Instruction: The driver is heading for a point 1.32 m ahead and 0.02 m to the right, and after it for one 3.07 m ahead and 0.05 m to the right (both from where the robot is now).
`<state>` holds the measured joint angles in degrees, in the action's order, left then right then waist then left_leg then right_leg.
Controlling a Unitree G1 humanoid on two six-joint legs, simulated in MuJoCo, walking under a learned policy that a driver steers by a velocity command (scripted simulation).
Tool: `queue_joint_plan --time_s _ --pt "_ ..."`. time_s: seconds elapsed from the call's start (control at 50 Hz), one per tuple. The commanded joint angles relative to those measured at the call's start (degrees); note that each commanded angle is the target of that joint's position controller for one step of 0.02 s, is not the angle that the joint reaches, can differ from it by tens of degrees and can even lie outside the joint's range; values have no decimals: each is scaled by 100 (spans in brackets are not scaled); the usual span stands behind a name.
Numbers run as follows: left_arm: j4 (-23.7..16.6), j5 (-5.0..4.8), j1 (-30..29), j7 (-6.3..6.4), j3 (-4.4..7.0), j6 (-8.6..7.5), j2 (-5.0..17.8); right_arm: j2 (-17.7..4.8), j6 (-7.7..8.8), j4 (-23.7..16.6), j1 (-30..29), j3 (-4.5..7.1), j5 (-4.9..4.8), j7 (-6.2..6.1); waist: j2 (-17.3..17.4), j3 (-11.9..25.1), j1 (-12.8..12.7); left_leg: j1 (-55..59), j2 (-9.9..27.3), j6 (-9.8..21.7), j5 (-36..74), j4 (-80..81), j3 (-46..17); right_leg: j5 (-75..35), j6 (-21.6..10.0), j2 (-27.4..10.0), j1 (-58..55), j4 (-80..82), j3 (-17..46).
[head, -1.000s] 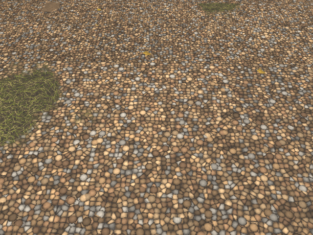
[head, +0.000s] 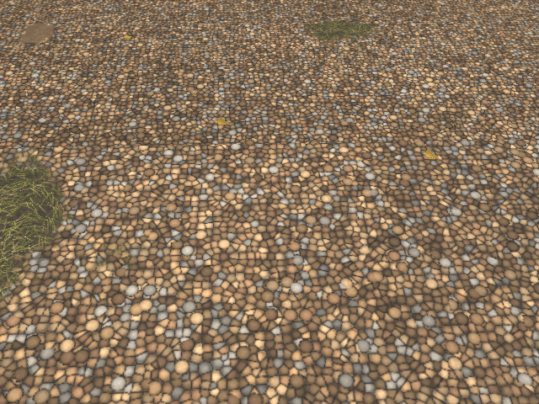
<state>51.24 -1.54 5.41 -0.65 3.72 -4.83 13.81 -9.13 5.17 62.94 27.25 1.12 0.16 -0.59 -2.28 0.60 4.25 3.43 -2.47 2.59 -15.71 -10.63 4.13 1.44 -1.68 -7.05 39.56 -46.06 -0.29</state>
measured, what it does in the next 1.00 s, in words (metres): walks ahead: right foot, then left foot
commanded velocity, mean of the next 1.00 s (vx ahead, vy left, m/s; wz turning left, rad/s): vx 0.49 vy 0.00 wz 0.00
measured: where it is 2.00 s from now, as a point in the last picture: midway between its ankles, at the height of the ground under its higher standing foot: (250, 209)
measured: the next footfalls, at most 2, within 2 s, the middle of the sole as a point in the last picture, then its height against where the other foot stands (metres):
right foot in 0.18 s outside the picture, level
left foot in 0.74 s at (215, 363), level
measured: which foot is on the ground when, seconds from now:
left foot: down 0.00-0.20, up 0.22-0.72, down 0.74-1.00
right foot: up 0.00-0.16, down 0.18-0.76, up 0.78-1.00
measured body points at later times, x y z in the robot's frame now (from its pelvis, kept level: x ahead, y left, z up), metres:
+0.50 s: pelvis +0.30 -0.06 +0.01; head +0.31 -0.06 +0.46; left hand +0.29 +0.20 -0.14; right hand +0.45 -0.32 -0.11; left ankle +0.44 +0.13 -0.67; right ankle +0.27 -0.14 -0.74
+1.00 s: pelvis +0.59 +0.02 +0.01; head +0.60 +0.03 +0.46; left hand +0.71 +0.29 -0.12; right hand +0.60 -0.24 -0.13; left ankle +0.58 +0.10 -0.74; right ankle +0.67 -0.16 -0.66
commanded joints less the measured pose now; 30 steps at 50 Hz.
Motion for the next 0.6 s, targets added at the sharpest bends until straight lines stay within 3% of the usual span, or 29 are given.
queue_joint_plan --time_s 0.02,0.08,0.12,0.14,0.16,0.18,0.2,0.22,0.24,0.26,0.28,0.3,0.34,0.38,0.46,0.54,0.6 --pt "-533 -21 -955 -94 -70 -86 86 -1064 30 -224 248 200 -50 -70 600 -953 17 -588 1467 785 1690 601 -676 -446 12 211 129 860 -237" --pt "-705 -39 -1272 -199 -82 -135 161 -1071 -8 -184 347 242 -106 -79 644 -1017 -44 -47 1684 715 2054 366 -580 -317 -198 282 72 1331 -184" --pt "-709 -34 -1040 -244 -7 -171 356 -1195 -44 -235 210 295 -90 -80 784 -717 -309 281 1767 601 3380 -148 -482 4 -390 487 -507 1487 -282" --pt "-620 -33 -626 -234 80 -176 535 -1288 -75 -266 127 328 -66 -79 942 -354 -563 379 1757 538 4497 -688 -421 176 -498 694 -1147 1425 -408" --pt "-351 -42 304 -205 217 -166 775 -1289 -125 -303 -1 326 -37 -72 1003 198 -1057 185 1561 413 5287 -1767 -236 249 -653 928 -2317 1416 -549" --pt "-59 -27 1382 -150 346 -134 1072 -1204 -135 -411 -112 274 -8 -58 902 850 -1525 -896 1319 211 4579 -3264 -123 257 -900 512 -4043 1271 -52" --pt "128 151 2203 -113 476 -106 1659 -455 -47 -525 551 80 -10 12 -564 1925 -1237 -3103 322 -144 1559 -5752 -108 1504 -1791 -1109 -6250 1693 2739" --pt "166 163 2156 -132 349 -107 1370 -370 157 -454 563 28 -148 67 -1089 2508 -1172 -3889 -134 -107 -1492 -6901 -1094 1948 -2035 -1658 -6506 2946 4762" --pt "125 93 1573 -148 233 -137 987 -851 269 -673 -59 167 -304 86 -850 1522 -1069 -4491 268 18 -1296 -7262 -1198 1944 -1642 -1405 -5782 3027 3964" --pt "3 70 1012 -150 143 -153 699 -1017 313 -824 -549 192 -335 52 -367 848 -913 -4481 596 98 -797 -7085 -988 1369 -1400 -1200 -4767 3076 2942" --pt "-42 114 591 -179 88 -186 546 -1019 294 -859 -759 238 -257 -11 97 471 -676 -4175 869 111 -343 -6667 -894 772 -1249 -986 -3803 3225 2250" --pt "-33 168 385 -207 38 -225 376 -984 201 -830 -689 300 -179 -58 65 285 -441 -3765 1069 138 -106 -6319 -906 454 -1128 -728 -3157 3381 1707" --pt "110 191 472 -215 25 -242 339 -705 24 -780 -406 291 -161 -76 -150 151 -245 -3381 1182 130 12 -5959 -865 384 -1197 -559 -2589 3696 1277" --pt "219 184 658 -137 48 -253 515 -742 -57 -912 -681 318 -132 -90 -143 -110 -203 -3633 1243 31 290 -5525 -790 285 -1282 -510 -2377 3944 998" --pt "320 159 1113 40 78 -199 713 -836 -36 -1247 -1673 355 -49 -62 -19 -350 -425 -4432 1252 -173 1516 -4104 -725 120 -1207 -481 -2823 4089 758" --pt "404 86 1509 100 90 -152 816 -717 25 -1452 -2504 288 -95 38 -50 -465 -702 -4189 950 -203 2287 -2746 -431 108 -1020 -359 -3119 4083 390" --pt "544 50 1831 109 112 -88 849 -723 51 -1620 -2972 245 -137 137 -55 -597 -861 -4281 841 -164 2114 -2255 -396 87 -1006 -547 -3680 3870 369"
Keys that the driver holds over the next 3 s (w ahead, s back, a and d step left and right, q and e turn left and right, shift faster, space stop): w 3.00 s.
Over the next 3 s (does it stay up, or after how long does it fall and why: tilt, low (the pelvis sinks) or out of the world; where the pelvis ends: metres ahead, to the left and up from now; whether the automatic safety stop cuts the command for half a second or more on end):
stays up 1.74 -0.16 -0.20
